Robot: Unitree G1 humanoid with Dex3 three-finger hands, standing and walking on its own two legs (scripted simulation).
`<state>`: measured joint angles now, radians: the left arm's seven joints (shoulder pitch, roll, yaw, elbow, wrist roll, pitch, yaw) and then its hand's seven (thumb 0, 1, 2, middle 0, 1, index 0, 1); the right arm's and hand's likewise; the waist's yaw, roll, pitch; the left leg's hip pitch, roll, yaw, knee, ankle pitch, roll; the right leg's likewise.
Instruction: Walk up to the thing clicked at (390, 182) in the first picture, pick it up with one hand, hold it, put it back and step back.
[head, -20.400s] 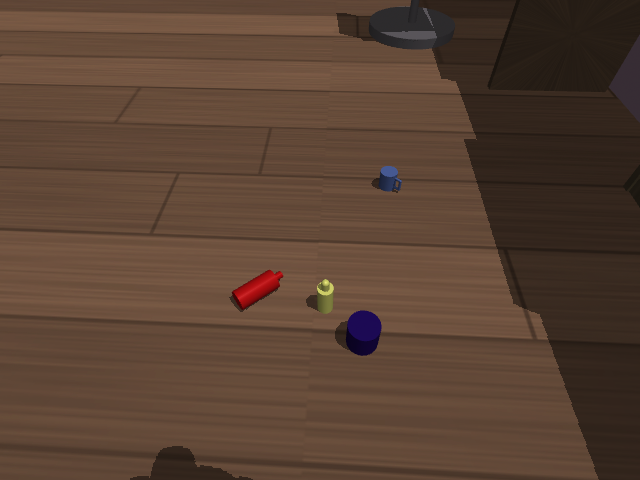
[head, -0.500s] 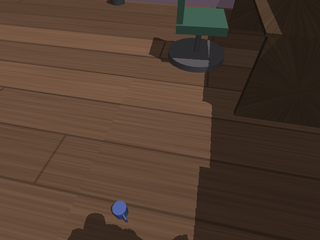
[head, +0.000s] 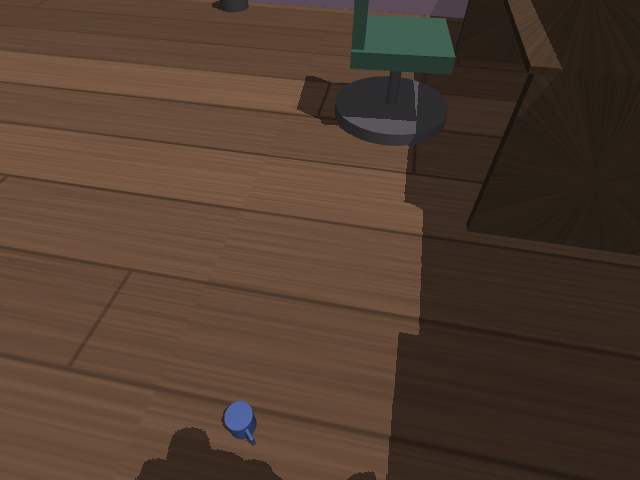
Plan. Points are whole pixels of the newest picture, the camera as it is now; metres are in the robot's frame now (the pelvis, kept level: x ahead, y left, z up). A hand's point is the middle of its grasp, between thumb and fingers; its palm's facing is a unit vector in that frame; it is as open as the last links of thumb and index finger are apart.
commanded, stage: rise first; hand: left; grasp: from above
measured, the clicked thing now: (243, 425) +0.39 +0.24 -0.74
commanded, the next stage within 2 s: none
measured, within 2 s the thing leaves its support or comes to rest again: neither
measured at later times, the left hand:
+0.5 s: hand out of the picture +0.13 +0.26 -0.20, palm faces -0.08 -0.91 -0.40, open 12.8 cm
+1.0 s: hand out of the picture +0.11 +0.27 -0.25, palm faces -0.20 -0.85 -0.48, open 14.0 cm
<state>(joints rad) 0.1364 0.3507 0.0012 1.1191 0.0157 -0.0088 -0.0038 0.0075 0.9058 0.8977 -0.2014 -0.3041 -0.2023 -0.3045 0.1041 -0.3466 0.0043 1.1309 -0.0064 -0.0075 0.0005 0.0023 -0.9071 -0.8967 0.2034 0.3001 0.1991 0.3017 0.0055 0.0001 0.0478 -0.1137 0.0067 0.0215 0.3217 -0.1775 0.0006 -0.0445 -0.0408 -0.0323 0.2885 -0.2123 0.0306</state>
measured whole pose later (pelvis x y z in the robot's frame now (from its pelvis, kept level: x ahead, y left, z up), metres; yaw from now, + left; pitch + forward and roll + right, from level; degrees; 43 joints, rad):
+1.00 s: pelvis -0.03 +0.00 -0.12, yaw -1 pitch +21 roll -3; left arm 0.26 0.35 0.15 0.44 0.26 0.20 -0.01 0.00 -0.50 0.96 -0.05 -1.10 -0.06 -1.09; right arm 0.18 -0.23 -0.02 0.54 0.00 -0.16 -0.03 0.01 -0.87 -0.89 0.20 0.30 0.20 0.30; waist -0.02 0.01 -0.14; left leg -1.07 0.05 -0.02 1.26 -0.55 0.00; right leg -0.98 -0.02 -0.03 1.21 -0.59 0.03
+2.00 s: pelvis -0.12 +0.00 -0.41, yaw -7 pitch +32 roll -7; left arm -0.67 0.76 0.19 1.17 1.12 -0.33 0.22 0.00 -0.52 1.02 -0.06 -1.03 -0.06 -1.03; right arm 0.13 -0.28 -0.01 0.76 -0.08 -0.02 0.09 0.00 -0.89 -0.89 0.20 0.30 0.20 0.30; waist -0.09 -0.01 -0.08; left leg -2.21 0.06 -0.12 2.25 -0.61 0.00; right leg -2.09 0.01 -0.07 2.22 -0.69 0.02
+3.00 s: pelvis -0.10 +0.00 -0.46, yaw -10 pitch +32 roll -9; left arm -0.80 0.84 0.22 1.34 1.27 -0.36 0.37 0.00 -0.54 0.99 -0.07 -1.05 -0.08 -1.04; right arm 0.06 -0.26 0.03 0.78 -0.17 0.00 0.13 0.00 -0.91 -0.90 0.20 0.30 0.20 0.30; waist -0.13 -0.04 -0.02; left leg -2.33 0.06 -0.17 2.43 -0.67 0.00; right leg -2.20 0.04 -0.10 2.36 -0.73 0.03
